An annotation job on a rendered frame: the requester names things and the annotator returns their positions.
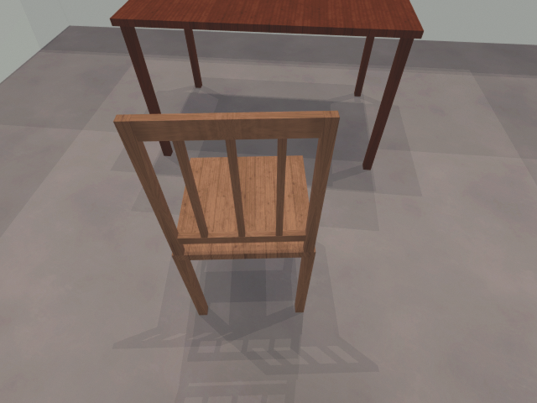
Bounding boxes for table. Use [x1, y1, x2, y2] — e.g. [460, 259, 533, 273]
[110, 0, 424, 170]

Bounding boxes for chair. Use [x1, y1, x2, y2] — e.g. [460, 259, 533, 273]
[113, 111, 340, 315]

